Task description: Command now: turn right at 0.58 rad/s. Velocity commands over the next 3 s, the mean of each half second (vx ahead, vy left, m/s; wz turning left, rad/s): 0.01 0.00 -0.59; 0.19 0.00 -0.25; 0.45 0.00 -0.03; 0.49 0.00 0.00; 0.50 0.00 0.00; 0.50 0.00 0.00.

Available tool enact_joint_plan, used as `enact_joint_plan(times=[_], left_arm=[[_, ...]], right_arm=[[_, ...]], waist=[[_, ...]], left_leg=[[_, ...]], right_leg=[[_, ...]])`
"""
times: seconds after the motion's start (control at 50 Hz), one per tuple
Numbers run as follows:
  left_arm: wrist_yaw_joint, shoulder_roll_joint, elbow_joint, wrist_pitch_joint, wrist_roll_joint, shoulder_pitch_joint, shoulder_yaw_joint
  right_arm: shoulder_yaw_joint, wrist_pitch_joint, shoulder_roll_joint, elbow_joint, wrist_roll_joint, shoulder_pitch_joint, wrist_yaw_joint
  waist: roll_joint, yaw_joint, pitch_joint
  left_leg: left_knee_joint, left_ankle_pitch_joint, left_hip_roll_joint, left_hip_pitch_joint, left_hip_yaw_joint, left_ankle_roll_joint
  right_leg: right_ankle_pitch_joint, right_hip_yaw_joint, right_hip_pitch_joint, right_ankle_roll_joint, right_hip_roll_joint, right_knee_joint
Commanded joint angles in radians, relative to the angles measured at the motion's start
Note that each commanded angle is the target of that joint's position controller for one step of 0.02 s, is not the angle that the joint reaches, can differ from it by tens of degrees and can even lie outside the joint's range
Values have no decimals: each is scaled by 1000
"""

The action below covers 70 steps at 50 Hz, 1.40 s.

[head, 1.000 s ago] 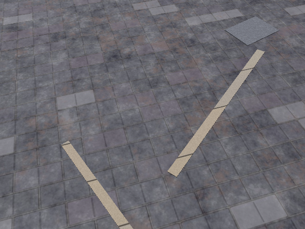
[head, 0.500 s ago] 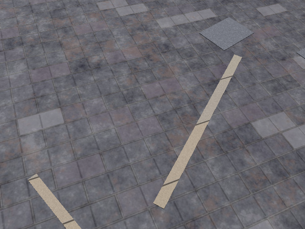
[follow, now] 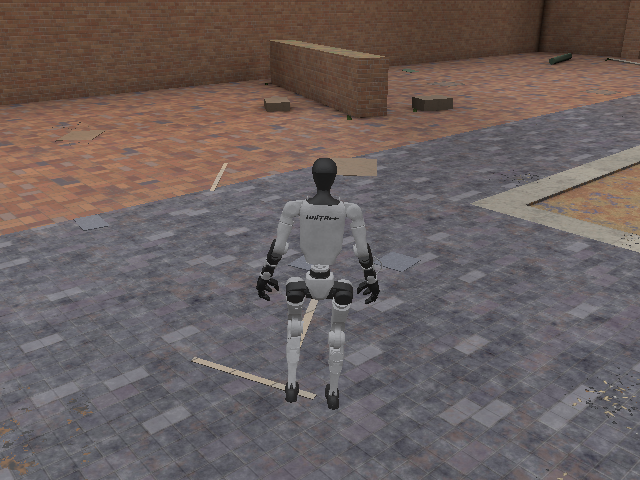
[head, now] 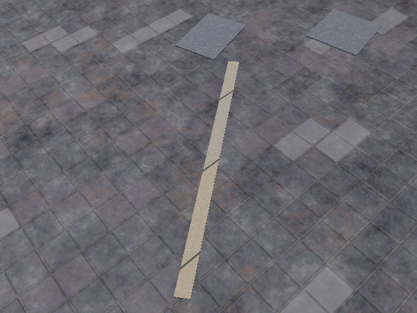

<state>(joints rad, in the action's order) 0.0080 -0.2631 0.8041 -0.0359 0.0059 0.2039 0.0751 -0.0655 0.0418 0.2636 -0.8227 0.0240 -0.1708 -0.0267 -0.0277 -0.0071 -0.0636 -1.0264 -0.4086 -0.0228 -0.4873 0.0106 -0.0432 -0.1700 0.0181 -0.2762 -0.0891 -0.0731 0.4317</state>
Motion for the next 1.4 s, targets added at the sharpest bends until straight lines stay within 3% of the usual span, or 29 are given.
enact_joint_plan(times=[0.02,0.16,0.24,0.26,0.28,0.3,0.32,0.36,0.42,0.52,0.62,0.66,0.68,0.7,0.72,0.74,0.78,0.84,1.0,1.12,1.16,1.2,1.22,1.24,1.26,1.28,1.3,1.34,1.4], left_arm=[[1,-157,-52,12,6,35,37],[-14,-184,-70,-1,18,20,48],[-21,-179,-81,-11,6,-46,49],[-16,-157,-88,-11,-4,-55,43],[-13,-81,-96,-8,-8,-4,26],[-3,-107,-99,-6,3,-4,35],[-5,-170,-90,-8,32,-7,49],[-23,-160,-50,-19,24,53,55],[-46,-144,-47,-32,15,50,47],[-55,-111,-93,-43,9,-47,25],[-44,-91,-104,-37,-5,-40,3],[-41,-81,-92,-26,1,-3,-7],[-38,-76,-72,-15,12,41,-11],[-33,-99,-46,-2,24,99,-9],[-27,-209,-51,11,30,172,11],[-23,-271,-34,16,30,198,29],[-16,-159,-34,26,19,95,-7],[-8,-125,-27,65,11,77,-20],[-12,-124,55,102,9,217,-16],[-2,-143,110,114,14,264,-14],[1,-156,118,115,15,242,-13],[-1,-172,126,113,15,210,-10],[-3,-158,123,115,12,214,-17],[-9,-54,84,119,-14,278,-44],[-11,-90,94,121,2,284,-30],[-12,-121,85,117,13,223,-19],[-21,-116,80,121,15,176,-23],[-31,-80,85,107,25,171,-29],[-44,-53,97,81,32,170,-35]], right_arm=[[-12,4,62,58,-3,-25,-5],[-5,-10,72,101,-17,5,-12],[0,-30,67,92,-26,-102,-22],[-6,-38,94,85,-19,-139,-29],[-21,-40,183,99,-1,-131,-38],[-35,-35,254,136,6,-26,-31],[-23,-35,196,143,12,-21,-24],[2,-36,111,165,0,71,-16],[3,-38,110,170,1,36,-20],[-15,-40,147,132,2,-86,-16],[-24,-38,178,115,6,-59,13],[-27,-31,188,105,3,-61,24],[-24,-24,175,100,-5,-52,27],[-10,-22,123,99,-1,-62,29],[26,-23,3,157,5,-28,43],[6,-15,99,176,20,55,35],[-15,-24,147,148,-7,32,56],[-19,-45,134,73,18,-58,75],[-8,-52,84,104,14,91,78],[7,-67,69,155,9,185,81],[4,-72,74,150,6,139,72],[-14,-81,99,83,4,-74,49],[-31,-93,145,30,19,-248,34],[-57,-101,267,18,41,-380,23],[-54,-96,267,2,10,-355,34],[-42,-93,215,15,-5,-228,39],[-23,-98,141,33,-9,-141,44],[-1,-113,79,17,-9,-92,44],[2,-138,76,-24,-13,-145,44]], waist=[[123,-8,116],[152,-25,117],[154,35,122],[113,53,117],[-90,15,121],[-224,2,52],[-118,-9,44],[-66,-63,33],[-107,-27,60],[-123,47,77],[-174,42,101],[-160,21,121],[-127,-12,117],[-14,-36,121],[294,-66,128],[265,-112,-11],[184,-32,-106],[149,1,-39],[113,-49,-64],[122,-53,-86],[124,-19,-65],[94,88,54],[48,153,169],[-164,156,318],[-217,120,338],[-113,66,169],[-25,44,84],[-43,-9,22],[-40,-25,25]], left_leg=[[67,5,7,-54,18,-9],[258,-15,52,72,30,14],[560,74,87,286,21,53],[710,117,33,385,64,69],[827,21,-210,461,294,121],[871,109,-374,334,489,229],[829,249,-373,263,424,273],[781,382,-242,249,213,227],[735,529,-190,361,89,225],[694,608,-248,499,72,259],[635,678,-248,411,35,254],[631,424,-235,359,32,229],[600,235,-213,265,13,197],[505,22,-164,106,-34,146],[210,-223,-34,-140,-166,68],[125,-191,-2,-228,-62,69],[95,-3,-45,-210,-2,72],[61,149,-47,-161,-25,58],[182,268,-63,-286,-42,15],[374,259,-35,-173,-71,71],[425,222,-3,-46,-92,109],[511,223,71,260,-124,150],[531,193,12,520,-57,178],[629,-94,-303,782,392,263],[815,-110,-390,753,756,308],[804,-147,-359,616,608,294],[820,-76,-317,484,465,280],[867,115,-220,344,275,230],[897,318,-186,321,165,243]], right_leg=[[268,288,152,-171,250,-119],[135,410,82,-155,232,-110],[129,457,4,-77,180,-64],[11,429,-73,-20,129,-22],[-242,289,-187,43,17,171],[-390,84,-308,70,-118,375],[-376,111,-251,76,-34,551],[-269,95,-227,88,-24,694],[-225,46,-280,133,-6,743],[-270,16,-284,158,32,553],[-311,-54,-63,108,22,291],[-232,-90,53,74,8,109],[-149,-100,182,49,-3,-35],[-194,13,344,26,54,-112],[-488,450,446,-61,370,-252],[-516,599,245,-167,461,-331],[-527,446,186,-135,351,-360],[-223,268,257,-95,253,-351],[-50,194,331,-138,273,-360],[244,142,339,-121,302,-293],[409,122,324,-98,308,-239],[728,57,284,-58,258,31],[615,15,146,-37,205,273],[143,-49,-138,11,75,656],[-310,59,-282,4,-30,825],[-247,92,-347,-14,48,886],[-159,73,-335,-19,96,842],[-96,45,-263,-8,156,730],[-50,10,-258,20,166,700]])
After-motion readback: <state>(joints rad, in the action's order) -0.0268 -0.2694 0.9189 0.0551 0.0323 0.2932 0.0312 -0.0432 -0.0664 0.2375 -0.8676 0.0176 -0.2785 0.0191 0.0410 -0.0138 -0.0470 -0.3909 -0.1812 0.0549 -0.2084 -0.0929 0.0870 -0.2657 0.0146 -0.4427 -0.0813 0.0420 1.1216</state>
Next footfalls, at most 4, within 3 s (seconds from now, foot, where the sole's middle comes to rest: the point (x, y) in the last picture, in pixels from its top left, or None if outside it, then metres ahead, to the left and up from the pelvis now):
0.26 left None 0.05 0.13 -0.78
0.70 right None -0.05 -0.07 -0.78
1.22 left None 0.32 0.00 -0.78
1.76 right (322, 280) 0.55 -0.29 -0.78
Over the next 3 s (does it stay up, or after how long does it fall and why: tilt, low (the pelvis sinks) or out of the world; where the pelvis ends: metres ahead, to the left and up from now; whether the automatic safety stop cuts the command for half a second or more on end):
stays up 1.04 -0.43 -0.01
